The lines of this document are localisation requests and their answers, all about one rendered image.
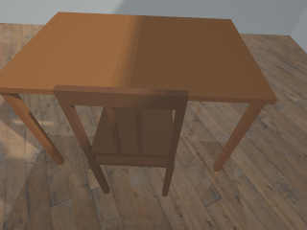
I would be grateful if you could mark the table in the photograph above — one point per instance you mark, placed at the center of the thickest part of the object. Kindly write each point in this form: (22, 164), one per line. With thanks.
(205, 56)

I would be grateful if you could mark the chair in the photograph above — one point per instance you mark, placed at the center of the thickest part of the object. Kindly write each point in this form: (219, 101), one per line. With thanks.
(136, 127)

